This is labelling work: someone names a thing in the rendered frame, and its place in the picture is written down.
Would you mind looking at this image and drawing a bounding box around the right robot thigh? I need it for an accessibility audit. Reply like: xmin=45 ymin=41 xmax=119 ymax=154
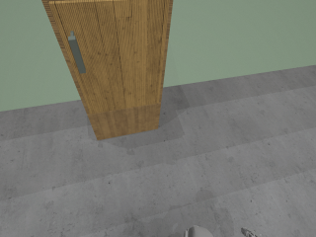
xmin=184 ymin=226 xmax=213 ymax=237

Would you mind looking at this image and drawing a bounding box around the cupboard door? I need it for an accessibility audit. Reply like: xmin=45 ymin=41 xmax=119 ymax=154
xmin=48 ymin=0 xmax=170 ymax=114

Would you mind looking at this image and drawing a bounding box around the robot right hand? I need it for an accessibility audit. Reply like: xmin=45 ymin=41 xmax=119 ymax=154
xmin=241 ymin=227 xmax=262 ymax=237

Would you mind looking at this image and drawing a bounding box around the handle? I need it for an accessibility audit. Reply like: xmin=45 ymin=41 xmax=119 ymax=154
xmin=68 ymin=31 xmax=86 ymax=74

